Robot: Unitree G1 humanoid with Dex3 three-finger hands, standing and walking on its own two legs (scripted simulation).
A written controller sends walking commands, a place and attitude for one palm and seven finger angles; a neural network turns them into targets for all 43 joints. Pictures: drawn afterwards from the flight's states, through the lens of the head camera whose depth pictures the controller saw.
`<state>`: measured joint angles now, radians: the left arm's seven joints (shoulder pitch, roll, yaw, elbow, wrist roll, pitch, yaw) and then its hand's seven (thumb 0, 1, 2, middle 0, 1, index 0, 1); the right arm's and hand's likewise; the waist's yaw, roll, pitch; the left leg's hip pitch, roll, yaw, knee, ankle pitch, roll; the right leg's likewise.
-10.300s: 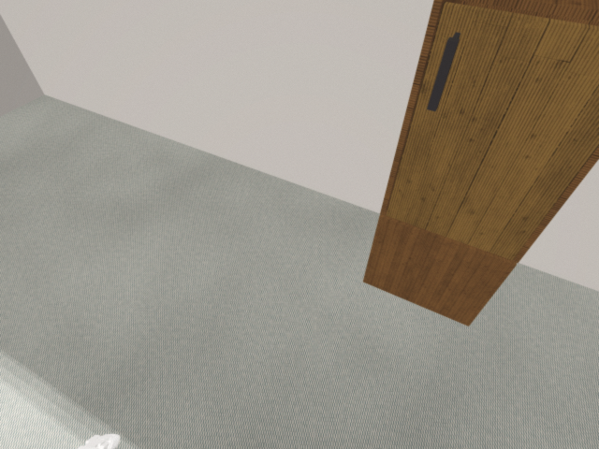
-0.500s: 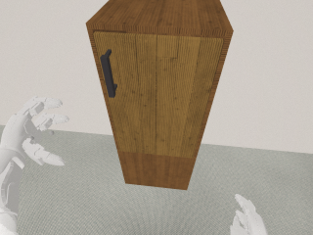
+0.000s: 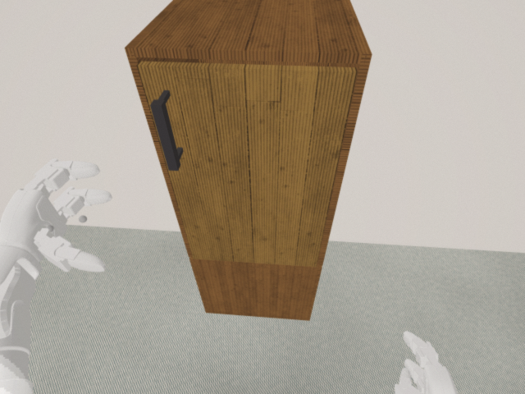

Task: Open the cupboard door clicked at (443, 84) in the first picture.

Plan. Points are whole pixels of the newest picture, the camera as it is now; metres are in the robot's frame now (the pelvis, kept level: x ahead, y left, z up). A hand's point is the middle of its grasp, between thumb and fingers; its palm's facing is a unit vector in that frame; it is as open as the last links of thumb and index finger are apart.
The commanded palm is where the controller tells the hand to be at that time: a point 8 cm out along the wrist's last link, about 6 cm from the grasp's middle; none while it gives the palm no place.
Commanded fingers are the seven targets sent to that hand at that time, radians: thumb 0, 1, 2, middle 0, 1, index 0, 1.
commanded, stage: raise the hand with hooked fingers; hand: left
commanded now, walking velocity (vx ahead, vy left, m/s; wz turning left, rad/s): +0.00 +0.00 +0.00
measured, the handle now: (170, 131) +0.53 +0.22 +0.14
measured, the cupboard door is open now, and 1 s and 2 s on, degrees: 0 0 0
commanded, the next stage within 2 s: move the hooked fingers beside the handle in 0.04 s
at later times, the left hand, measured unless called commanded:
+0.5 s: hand (98, 199) +0.33 +0.27 +0.15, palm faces +0.06 -1.00 -0.02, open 14.0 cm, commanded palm +0.31 +0.32 +0.15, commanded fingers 0.00 -0.50 0.30 -0.30 -1.20 -0.30 -1.20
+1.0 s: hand (116, 171) +0.40 +0.27 +0.15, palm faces +0.03 -1.00 +0.00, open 14.0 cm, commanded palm +0.37 +0.33 +0.15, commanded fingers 0.00 -0.50 0.30 -0.30 -1.20 -0.30 -1.20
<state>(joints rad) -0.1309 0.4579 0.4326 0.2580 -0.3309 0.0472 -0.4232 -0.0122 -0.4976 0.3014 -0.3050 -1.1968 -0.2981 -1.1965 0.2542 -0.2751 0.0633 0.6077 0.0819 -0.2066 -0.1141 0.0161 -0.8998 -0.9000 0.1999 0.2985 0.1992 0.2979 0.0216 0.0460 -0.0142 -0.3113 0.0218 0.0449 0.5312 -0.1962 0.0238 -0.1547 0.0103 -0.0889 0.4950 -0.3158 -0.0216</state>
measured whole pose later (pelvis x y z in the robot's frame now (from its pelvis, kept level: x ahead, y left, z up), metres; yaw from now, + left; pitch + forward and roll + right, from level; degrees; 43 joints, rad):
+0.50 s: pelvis +0.00 -0.01 +0.00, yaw +0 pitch +0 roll -1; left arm -0.30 0.49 0.42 0.47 -0.31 0.04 -0.43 -0.01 -0.50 0.30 -0.30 -1.20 -0.30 -1.20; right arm 0.25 -0.28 0.06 0.61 0.09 -0.15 -0.12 0.01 -0.90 -0.90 0.20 0.30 0.20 0.30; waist 0.01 0.04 -0.02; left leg -0.34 0.03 0.04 0.55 -0.21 0.01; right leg -0.19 0.02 -0.09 0.52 -0.33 -0.03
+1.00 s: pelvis +0.01 +0.00 -0.01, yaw -1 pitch +4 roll -1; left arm -0.53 0.55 0.43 0.76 -0.26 -0.05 -0.44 -0.01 -0.50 0.30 -0.30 -1.20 -0.30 -1.20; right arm 0.32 -0.30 0.05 0.63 0.08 -0.09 -0.10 0.01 -0.90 -0.90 0.20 0.30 0.20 0.30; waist -0.04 0.03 -0.04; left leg -0.44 0.03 0.06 0.60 -0.23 0.03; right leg -0.28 0.01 -0.07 0.56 -0.35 -0.02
